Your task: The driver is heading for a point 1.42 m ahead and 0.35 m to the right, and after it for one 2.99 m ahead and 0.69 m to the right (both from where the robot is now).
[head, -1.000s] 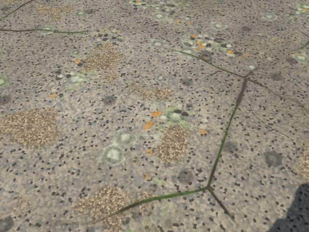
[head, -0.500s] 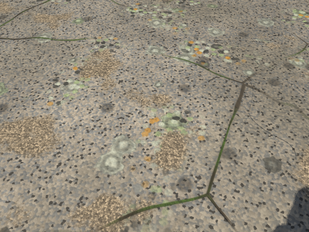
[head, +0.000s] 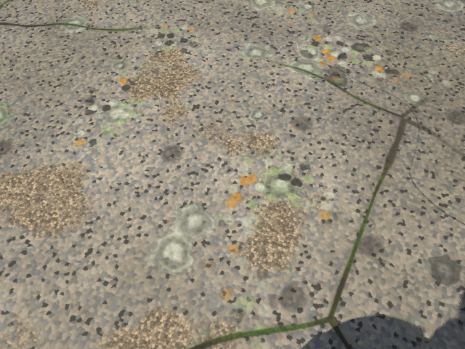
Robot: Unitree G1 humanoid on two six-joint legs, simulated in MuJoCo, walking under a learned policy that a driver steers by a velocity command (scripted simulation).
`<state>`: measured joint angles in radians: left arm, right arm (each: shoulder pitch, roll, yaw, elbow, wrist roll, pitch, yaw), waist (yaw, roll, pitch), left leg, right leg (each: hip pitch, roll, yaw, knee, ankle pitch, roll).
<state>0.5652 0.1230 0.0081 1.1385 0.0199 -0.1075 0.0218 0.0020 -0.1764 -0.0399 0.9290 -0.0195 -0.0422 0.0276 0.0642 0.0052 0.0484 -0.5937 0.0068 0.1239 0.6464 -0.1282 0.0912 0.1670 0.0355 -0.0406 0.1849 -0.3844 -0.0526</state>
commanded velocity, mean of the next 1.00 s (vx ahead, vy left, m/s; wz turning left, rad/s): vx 0.49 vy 0.00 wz -0.36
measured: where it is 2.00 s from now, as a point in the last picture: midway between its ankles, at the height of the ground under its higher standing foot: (343, 162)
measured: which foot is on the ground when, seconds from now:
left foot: up 0.00-0.04, down 0.06-0.62, up 0.64-1.00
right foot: down 0.00-0.08, up 0.10-0.58, down 0.60-1.00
